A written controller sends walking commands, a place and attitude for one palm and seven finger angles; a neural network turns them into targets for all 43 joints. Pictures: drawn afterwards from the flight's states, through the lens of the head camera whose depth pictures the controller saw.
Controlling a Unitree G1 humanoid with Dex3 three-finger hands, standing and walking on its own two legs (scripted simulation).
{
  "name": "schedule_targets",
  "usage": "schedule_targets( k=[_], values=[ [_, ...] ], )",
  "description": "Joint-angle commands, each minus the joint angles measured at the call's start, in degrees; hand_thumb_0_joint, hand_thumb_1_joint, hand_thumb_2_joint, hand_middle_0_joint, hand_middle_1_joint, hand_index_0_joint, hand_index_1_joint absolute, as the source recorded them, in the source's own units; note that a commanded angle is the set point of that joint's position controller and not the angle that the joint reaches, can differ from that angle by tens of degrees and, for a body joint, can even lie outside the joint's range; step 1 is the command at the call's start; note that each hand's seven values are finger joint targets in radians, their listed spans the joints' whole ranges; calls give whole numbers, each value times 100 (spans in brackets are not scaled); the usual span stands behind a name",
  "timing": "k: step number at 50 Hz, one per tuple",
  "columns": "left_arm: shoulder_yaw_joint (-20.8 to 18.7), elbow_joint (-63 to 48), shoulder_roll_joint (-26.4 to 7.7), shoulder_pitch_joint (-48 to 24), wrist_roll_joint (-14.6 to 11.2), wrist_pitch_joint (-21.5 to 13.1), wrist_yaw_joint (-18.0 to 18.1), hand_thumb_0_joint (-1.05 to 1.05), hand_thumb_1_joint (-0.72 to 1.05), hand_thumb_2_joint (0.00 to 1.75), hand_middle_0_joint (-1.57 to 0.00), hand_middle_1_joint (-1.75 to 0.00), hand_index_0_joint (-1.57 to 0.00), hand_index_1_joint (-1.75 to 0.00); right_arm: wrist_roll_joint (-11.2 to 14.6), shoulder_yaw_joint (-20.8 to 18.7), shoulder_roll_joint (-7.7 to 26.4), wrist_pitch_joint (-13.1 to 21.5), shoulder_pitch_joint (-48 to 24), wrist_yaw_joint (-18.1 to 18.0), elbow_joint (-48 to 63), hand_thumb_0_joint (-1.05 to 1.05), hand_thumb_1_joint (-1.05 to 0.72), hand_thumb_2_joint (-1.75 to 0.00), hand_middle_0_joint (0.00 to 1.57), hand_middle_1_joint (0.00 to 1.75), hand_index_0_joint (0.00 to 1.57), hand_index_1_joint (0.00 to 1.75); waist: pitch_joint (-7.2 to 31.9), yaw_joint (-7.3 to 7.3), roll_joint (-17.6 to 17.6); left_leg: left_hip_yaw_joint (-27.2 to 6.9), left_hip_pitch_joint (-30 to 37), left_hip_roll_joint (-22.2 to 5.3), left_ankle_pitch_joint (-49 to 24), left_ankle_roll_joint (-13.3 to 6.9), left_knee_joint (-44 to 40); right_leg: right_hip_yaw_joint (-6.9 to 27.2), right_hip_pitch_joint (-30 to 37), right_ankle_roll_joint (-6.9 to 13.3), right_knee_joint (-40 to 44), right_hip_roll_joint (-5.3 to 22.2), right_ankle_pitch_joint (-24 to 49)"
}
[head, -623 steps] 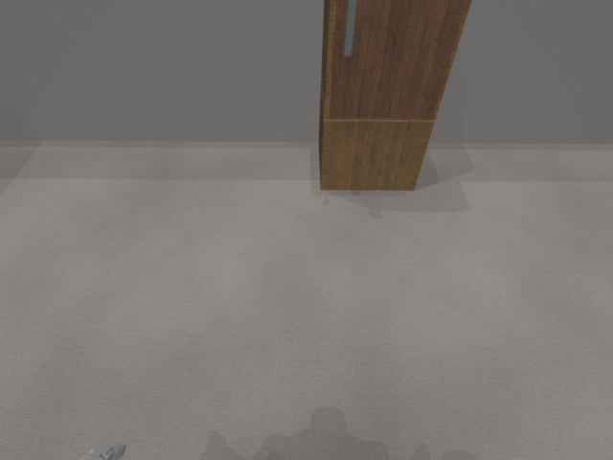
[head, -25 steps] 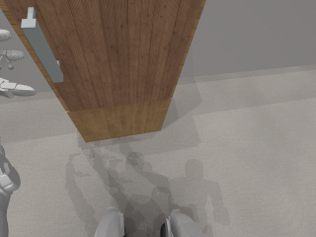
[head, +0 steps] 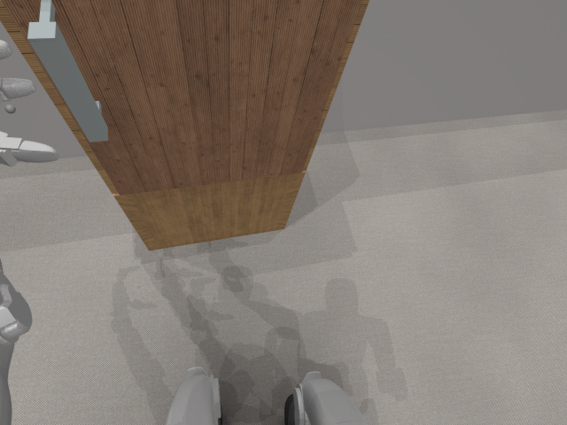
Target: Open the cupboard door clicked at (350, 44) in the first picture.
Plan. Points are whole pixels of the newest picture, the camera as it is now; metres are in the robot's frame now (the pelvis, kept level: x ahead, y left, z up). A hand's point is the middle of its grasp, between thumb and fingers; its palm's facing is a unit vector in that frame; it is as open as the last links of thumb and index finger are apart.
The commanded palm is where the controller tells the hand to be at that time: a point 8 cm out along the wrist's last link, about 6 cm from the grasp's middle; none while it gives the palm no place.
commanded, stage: move the hooked fingers beside the handle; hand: left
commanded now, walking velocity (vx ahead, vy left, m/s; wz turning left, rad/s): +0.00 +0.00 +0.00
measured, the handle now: (75, 78) +0.55 +0.24 +0.08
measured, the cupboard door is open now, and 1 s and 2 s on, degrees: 0 0 0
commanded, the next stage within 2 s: slide the fingers in behind the handle in 0.38 s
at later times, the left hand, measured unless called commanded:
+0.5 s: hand (14, 108) +0.50 +0.30 +0.08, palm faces +0.14 -0.99 +0.00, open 14.0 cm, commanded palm +0.48 +0.34 +0.08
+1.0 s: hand (50, 108) +0.50 +0.26 +0.08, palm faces +0.13 -0.99 -0.01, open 14.0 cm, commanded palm +0.48 +0.30 +0.08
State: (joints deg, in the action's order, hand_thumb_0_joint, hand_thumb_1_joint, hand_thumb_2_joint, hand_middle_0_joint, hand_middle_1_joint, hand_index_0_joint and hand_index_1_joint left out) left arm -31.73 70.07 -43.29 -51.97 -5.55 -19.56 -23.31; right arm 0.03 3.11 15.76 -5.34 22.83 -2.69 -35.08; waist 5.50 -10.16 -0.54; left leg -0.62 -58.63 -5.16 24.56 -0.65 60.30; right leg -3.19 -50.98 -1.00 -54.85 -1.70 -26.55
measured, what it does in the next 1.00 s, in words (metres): stands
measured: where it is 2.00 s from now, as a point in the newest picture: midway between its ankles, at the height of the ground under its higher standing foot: outside the picture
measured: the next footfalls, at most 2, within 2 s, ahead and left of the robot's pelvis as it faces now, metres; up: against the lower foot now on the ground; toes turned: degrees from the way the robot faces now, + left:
none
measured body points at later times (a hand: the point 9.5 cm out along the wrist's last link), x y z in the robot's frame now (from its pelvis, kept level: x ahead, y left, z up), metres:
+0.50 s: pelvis +0.00 +0.00 +0.00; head +0.15 +0.04 +0.42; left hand +0.49 +0.35 +0.09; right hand +0.00 -0.28 -0.10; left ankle +0.03 +0.11 -0.67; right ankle -0.01 -0.14 -0.67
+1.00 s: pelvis +0.00 +0.00 +0.00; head +0.13 +0.03 +0.43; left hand +0.49 +0.31 +0.09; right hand +0.01 -0.27 -0.10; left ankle +0.03 +0.11 -0.67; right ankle -0.01 -0.14 -0.67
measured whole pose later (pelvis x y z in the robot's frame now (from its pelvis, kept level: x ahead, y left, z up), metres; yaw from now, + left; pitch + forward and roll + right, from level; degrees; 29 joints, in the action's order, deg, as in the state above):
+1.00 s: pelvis +0.00 +0.00 +0.00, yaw +0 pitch +22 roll -4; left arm -28.2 68.8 -37.2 -51.3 -5.1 -20.3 -17.4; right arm -0.2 2.9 15.0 -5.0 22.1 -1.7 -35.0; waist 6.1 -10.2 -1.1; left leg -0.6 -57.4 -4.9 24.7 -0.4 60.1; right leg -3.0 -50.1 -0.8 -55.3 -1.6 -27.1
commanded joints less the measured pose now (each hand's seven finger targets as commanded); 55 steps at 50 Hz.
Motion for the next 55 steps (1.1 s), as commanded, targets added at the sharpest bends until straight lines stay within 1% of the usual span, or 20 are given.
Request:
schedule_targets(
  k=[1, 5, 11, 13, 16, 19, 22, 24, 27, 30, 32, 34, 37, 38, 42, 46, 49, 52, 54, 55],
  values=[
    [-115, -1149, -1731, -2092, -151, -329, 3, 0, -50, 30, -30, -120, -30, -120, -24, -457, 1162, 57, 993, -88, 237, 0, -90, -90, 20, 30, 20, 30, 2687, 109, -1255, -309, 3213, 189, -2440, -83, -542, -17, 218, 181, 583, -272, 1712],
    [-54, -1033, -1742, -2288, -136, -281, 51, 0, -50, 30, -30, -120, -30, -120, -7, -425, 1175, 59, 949, -97, 259, 0, -90, -90, 20, 30, 20, 30, 2406, 26, -1111, -314, 2944, 194, -2087, -103, -559, -9, 115, 165, 596, -263, 1496],
    [-102, -1081, -1864, -2464, -92, -407, 127, 0, -50, 30, -30, -120, -30, -120, -24, -421, 1178, 103, 946, -116, 228, 0, -90, -90, 20, 30, 20, 30, 2636, -19, -1173, -294, 2943, 188, -2162, -107, -440, 35, 135, 159, 526, -244, 1578],
    [-182, -993, -1950, -2331, -98, -386, 96, 0, -50, 30, -30, -120, -30, -120, -17, -413, 1178, 109, 962, -117, 255, 0, -90, -90, 20, 30, 20, 30, 2701, 65, -1208, -281, 2913, 201, -2263, -103, -441, 41, 245, 164, 496, -252, 1698],
    [-67, -1070, -1850, -2401, -84, -329, 54, 0, -50, 30, -30, -120, -30, -120, -11, -417, 1163, 90, 965, -104, 252, 0, -90, -90, 20, 30, 20, 30, 2741, 14, -1269, -268, 2960, 194, -2263, -113, -409, 38, 185, 148, 499, -252, 1709],
    [-350, -1218, -2133, -2199, -124, -354, 27, 0, -50, 30, -30, -120, -30, -120, -20, -438, 1178, 87, 993, -109, 270, 0, -90, -90, 20, 30, 20, 30, 2982, 131, -1304, -252, 3011, 193, -2577, -105, -391, 45, 422, 157, 446, -259, 2018],
    [-189, -1170, -1892, -2296, -178, -343, -1, 0, -50, 30, -30, -120, -30, -120, -11, -417, 1144, 82, 995, -93, 250, 0, -90, -90, 20, 30, 20, 30, 2749, 55, -1209, -233, 2889, 204, -2473, -131, -368, 46, 362, 150, 461, -279, 1986],
    [-295, -1001, -2085, -2177, -126, -302, 0, 0, -50, 30, -30, -120, -30, -120, 4, -425, 1183, 83, 979, -110, 267, 0, -90, -90, 20, 30, 20, 30, 2648, 64, -1069, -231, 2691, 203, -2256, -132, -391, 58, 377, 137, 491, -272, 1844],
    [-14, -1327, -1714, -2430, -166, -391, 0, 0, -50, 30, -30, -120, -30, -120, -11, -431, 1141, 92, 998, -106, 222, 0, -90, -90, 20, 30, 20, 30, 2771, 12, -1364, -269, 3031, 201, -2349, -120, -398, 34, 187, 168, 488, -277, 1782],
    [-60, -1404, -1646, -2321, -224, -424, 26, 0, -50, 30, -30, -120, -30, -120, -31, -460, 1152, 88, 1026, -87, 162, 0, -90, -90, 20, 30, 20, 30, 2954, 78, -1402, -339, 3286, 176, -2519, -75, -418, -7, 139, 181, 483, -278, 1774],
    [120, -1363, -1305, -2268, -270, -377, 46, 0, -50, 30, -30, -120, -30, -120, -37, -466, 1114, 92, 1040, -58, 145, 0, -90, -90, 20, 30, 20, 30, 2838, 34, -1384, -341, 3350, 185, -2594, -89, -427, -29, 70, 187, 513, -284, 1814],
    [-57, -1390, -1494, -2082, -250, -313, 114, 0, -50, 30, -30, -120, -30, -120, -36, -483, 1131, 70, 1028, -56, 168, 0, -90, -90, 20, 30, 20, 30, 2912, 122, -1312, -300, 3254, 191, -2610, -92, -454, -14, 254, 167, 522, -272, 1920],
    [-4, -1596, -1361, -2114, -209, -343, 261, 0, -50, 30, -30, -120, -30, -120, -44, -483, 1097, 55, 1016, -30, 218, 0, -90, -90, 20, 30, 20, 30, 2830, 151, -1269, -316, 3310, 198, -2711, -79, -505, -40, 317, 190, 513, -283, 1969],
    [62, -1616, -1269, -2119, -184, -364, 321, 0, -50, 30, -30, -120, -30, -120, -41, -487, 1076, 60, 984, -8, 227, 0, -90, -90, 20, 30, 20, 30, 2876, 147, -1382, -295, 3363, 202, -2672, -72, -498, -26, 254, 174, 528, -274, 1929],
    [145, -1531, -1040, -2148, -161, -447, 519, 0, -50, 30, -30, -120, -30, -120, -51, -492, 1057, 69, 957, 11, 223, 0, -90, -90, 20, 30, 20, 30, 2603, 70, -1080, -290, 3175, 213, -2388, -91, -544, -23, 284, 178, 565, -278, 1790],
    [173, -1285, -1118, -2231, -72, -440, 608, 0, -50, 30, -30, -120, -30, -120, -37, -468, 1071, 86, 906, 1, 224, 0, -90, -90, 20, 30, 20, 30, 2455, 29, -1015, -254, 2901, 231, -2027, -97, -573, 23, 296, 156, 581, -243, 1615],
    [233, -1464, -1049, -2457, -63, -544, 647, 0, -50, 30, -30, -120, -30, -120, -63, -469, 1058, 110, 916, 7, 196, 0, -90, -90, 20, 30, 20, 30, 2667, 25, -1200, -296, 3125, 214, -2167, -74, -543, 20, 226, 169, 539, -238, 1639],
    [137, -1323, -1064, -2211, -120, -558, 633, 0, -50, 30, -30, -120, -30, -120, -62, -468, 1050, 116, 930, 16, 221, 0, -90, -90, 20, 30, 20, 30, 2738, 74, -992, -234, 2930, 246, -2245, -102, -484, 61, 478, 165, 506, -246, 1863],
    [157, -1149, -1110, -2248, -93, -479, 621, 0, -50, 30, -30, -120, -30, -120, -34, -461, 1066, 100, 923, 2, 212, 0, -90, -90, 20, 30, 20, 30, 2511, 24, -813, -216, 2684, 237, -2051, -122, -502, 73, 476, 132, 532, -233, 1803],
    [254, -1219, -1029, -2284, -80, -468, 616, 0, -50, 30, -30, -120, -30, -120, -25, -464, 1058, 98, 901, 6, 227, 0, -90, -90, 20, 30, 20, 30, 2546, 32, -985, -203, 2741, 247, -2006, -110, -524, 78, 443, 138, 545, -226, 1753]
  ],
)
